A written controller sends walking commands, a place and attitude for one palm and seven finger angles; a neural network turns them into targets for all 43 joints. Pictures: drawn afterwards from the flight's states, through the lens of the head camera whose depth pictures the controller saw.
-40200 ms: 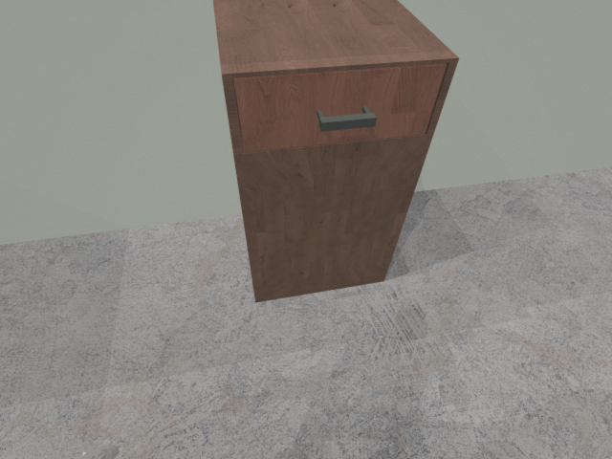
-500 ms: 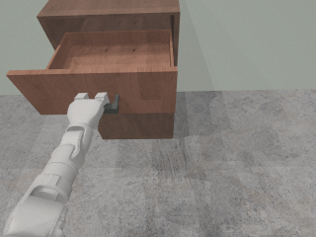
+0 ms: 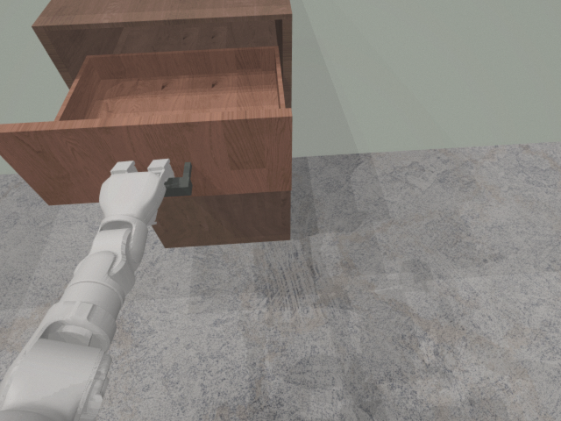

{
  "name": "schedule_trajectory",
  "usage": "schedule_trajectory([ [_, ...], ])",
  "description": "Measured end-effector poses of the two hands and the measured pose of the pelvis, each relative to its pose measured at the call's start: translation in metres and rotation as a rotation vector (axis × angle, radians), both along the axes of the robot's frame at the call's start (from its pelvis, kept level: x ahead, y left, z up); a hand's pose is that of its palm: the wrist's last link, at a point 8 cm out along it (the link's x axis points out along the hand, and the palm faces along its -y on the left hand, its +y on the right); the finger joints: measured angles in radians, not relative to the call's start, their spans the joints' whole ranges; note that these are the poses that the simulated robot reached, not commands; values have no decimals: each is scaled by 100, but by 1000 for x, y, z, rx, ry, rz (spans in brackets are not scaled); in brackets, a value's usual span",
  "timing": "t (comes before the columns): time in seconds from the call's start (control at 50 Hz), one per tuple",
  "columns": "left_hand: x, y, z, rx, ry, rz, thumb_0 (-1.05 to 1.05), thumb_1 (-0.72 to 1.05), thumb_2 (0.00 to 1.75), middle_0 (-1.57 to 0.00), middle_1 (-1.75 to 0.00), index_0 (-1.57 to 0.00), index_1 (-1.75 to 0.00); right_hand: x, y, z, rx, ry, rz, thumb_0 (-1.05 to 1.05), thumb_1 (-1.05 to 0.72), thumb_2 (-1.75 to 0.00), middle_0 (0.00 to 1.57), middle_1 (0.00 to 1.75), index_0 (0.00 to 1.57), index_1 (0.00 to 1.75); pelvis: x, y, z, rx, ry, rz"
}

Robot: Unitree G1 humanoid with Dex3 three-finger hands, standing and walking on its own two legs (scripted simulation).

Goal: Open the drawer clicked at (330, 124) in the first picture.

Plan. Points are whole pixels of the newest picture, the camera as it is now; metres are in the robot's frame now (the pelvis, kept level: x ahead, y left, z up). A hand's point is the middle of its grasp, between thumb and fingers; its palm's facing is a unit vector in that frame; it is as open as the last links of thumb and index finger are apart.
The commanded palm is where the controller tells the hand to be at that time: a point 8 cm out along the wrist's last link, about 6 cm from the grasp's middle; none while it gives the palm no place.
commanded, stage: pull the drawer open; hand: left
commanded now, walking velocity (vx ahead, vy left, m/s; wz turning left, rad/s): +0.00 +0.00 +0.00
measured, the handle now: (153, 179) +0.49 +0.20 +0.04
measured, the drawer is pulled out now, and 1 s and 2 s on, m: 0.30 0.27 0.30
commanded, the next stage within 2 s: open the thumb to release the handle in 1.72 s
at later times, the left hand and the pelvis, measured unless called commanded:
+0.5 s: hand (149, 202) +0.46 +0.21 +0.02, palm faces -0.03 -0.02 -1.00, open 5.6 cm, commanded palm +0.44 +0.22 +0.08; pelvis +0.05 +0.02 +0.00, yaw +1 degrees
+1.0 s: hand (152, 195) +0.48 +0.21 +0.02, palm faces -0.07 -0.03 -1.00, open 5.5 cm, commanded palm +0.46 +0.22 +0.08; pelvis +0.02 +0.00 +0.00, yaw +0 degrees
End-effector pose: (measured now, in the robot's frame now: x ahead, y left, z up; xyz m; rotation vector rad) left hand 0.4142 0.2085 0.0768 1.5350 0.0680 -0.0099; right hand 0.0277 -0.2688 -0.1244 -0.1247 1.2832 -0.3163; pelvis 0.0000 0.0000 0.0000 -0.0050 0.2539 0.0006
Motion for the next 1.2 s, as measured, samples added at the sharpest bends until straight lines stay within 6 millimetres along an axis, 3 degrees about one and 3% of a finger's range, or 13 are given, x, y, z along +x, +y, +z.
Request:
schedule_trajectory([
  [0.14,-5,1,-2,-21,-12,-9,1,74,78,-23,-132,-30,-123,27,8,8,20,-85,-22,1,-90,-90,20,30,20,30,13,6,4,1,-2,-36],
  [0.32,-6,2,-3,-48,-32,-14,2,74,79,-20,-132,-28,-118,93,17,19,21,-195,32,1,-90,-90,20,30,20,30,42,16,7,-3,8,-53],
  [0.42,13,5,-7,1,-43,-37,1,75,82,-28,-134,-34,-125,122,20,10,-4,-156,129,1,-90,-90,20,30,20,30,49,17,1,-8,21,5],
  [0.52,31,3,-5,14,-5,-24,3,75,81,-31,-132,-39,-131,130,26,4,13,-130,139,1,-90,-90,20,30,20,30,48,16,3,-6,36,17],
  [0.68,44,4,-3,-11,16,-18,3,73,80,-31,-132,-41,-134,101,25,-3,32,-78,102,1,-90,-90,20,30,20,30,48,9,0,2,41,7],
  [1.0,45,1,-3,11,24,8,3,74,83,-34,-133,-41,-135,-6,-9,-2,-24,88,-20,1,-90,-90,20,30,20,30,18,-1,-4,-3,55,-6],
  [1.2,44,2,-3,-2,25,-3,4,74,81,-34,-134,-42,-135,-34,-8,6,-59,73,-55,1,-90,-90,20,30,20,30,3,3,-5,-9,57,-20],
])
